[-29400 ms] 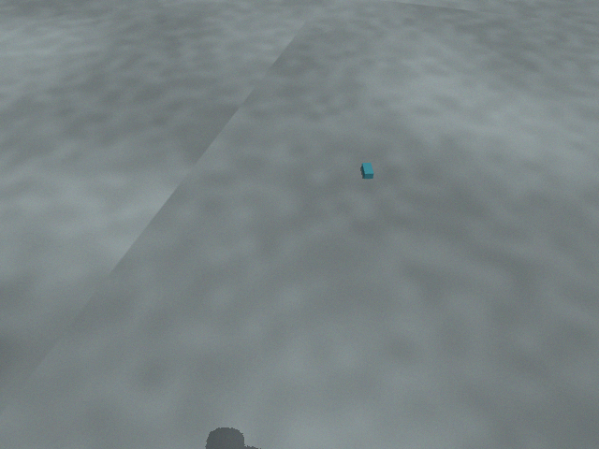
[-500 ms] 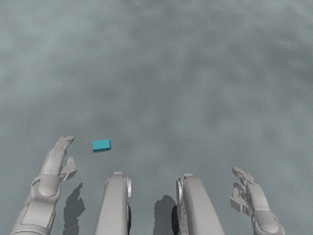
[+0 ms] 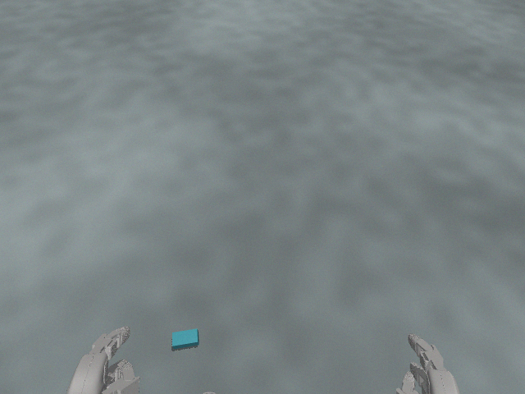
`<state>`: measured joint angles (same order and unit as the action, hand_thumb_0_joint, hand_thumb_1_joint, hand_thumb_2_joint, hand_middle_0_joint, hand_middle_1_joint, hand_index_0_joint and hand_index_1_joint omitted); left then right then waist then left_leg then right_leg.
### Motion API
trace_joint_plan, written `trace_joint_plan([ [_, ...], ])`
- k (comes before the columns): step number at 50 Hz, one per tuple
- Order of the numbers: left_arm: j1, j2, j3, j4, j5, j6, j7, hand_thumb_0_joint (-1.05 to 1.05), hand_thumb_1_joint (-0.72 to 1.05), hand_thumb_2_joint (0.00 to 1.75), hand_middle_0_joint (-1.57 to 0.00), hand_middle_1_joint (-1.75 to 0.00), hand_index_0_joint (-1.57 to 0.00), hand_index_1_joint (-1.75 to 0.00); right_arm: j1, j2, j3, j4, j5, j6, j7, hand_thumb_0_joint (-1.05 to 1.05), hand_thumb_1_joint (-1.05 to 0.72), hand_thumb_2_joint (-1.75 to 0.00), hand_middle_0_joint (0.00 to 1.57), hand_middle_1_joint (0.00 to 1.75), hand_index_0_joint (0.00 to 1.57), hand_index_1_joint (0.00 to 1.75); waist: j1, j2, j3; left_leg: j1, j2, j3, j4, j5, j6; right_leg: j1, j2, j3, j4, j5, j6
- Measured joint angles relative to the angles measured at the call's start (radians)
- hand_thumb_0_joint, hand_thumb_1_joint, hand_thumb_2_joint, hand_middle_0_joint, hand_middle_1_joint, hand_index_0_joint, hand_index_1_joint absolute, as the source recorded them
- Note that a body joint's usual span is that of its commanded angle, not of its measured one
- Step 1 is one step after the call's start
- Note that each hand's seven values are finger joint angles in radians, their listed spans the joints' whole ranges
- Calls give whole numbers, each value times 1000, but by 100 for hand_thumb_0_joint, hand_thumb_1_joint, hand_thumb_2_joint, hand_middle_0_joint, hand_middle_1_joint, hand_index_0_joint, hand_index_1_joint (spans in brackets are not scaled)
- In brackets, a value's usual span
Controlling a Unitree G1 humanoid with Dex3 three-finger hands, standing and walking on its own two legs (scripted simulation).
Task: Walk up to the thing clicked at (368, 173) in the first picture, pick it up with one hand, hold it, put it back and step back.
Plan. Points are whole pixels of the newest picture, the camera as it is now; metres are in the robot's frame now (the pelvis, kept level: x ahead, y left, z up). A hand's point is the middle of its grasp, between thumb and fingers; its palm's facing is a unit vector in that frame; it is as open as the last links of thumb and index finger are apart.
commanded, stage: home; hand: left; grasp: from above
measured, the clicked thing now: (185, 338) +0.43 +0.23 -0.69
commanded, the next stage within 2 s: none
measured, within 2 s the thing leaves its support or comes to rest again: neither
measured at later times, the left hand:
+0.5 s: hand out of the picture +0.16 +0.18 -0.04, palm faces +0.07 -0.98 -0.20, open 7.3 cm
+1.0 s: hand out of the picture +0.16 +0.18 -0.03, palm faces +0.05 -0.98 -0.20, open 7.3 cm
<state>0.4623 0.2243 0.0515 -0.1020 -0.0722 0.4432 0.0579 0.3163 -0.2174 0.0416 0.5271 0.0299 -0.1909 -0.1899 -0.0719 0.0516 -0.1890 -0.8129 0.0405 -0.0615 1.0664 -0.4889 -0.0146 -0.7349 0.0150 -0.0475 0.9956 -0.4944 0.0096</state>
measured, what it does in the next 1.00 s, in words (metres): stands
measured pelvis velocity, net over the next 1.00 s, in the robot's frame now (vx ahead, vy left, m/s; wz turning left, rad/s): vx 0.00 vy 0.00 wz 0.01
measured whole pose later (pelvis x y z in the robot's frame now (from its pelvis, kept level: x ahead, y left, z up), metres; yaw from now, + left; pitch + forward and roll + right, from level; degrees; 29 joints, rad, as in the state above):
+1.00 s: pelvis +0.00 +0.00 +0.01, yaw +1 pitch +9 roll -2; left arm 0.50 0.23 0.03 -0.13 -0.06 0.45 0.01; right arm 0.30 -0.22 0.04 0.55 0.01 -0.26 -0.19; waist -0.04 0.05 -0.16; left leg -0.70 0.03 -0.06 1.00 -0.46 -0.02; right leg -0.63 0.01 -0.04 0.95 -0.48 0.01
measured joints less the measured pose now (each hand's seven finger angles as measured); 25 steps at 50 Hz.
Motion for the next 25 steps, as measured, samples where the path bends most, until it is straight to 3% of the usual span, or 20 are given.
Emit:
trace_joint_plan([
  [7,63,-3,-12,-47,7,13,-24,1,91,90,-20,-31,-21,-30,-9,-4,-6,-13,-11,-26,-4,1,-91,-90,20,30,20,30,16,5,-4,90,-6,4,-60,11,3,91,-7,2,-61,11,3],
  [25,34,-2,-18,-12,21,6,-46,1,91,90,-20,-30,-21,-30,-34,-2,3,7,-26,-59,5,1,-90,-90,20,30,20,30,35,-8,30,119,-12,-2,-68,20,-1,119,-11,-4,-58,11,0],
])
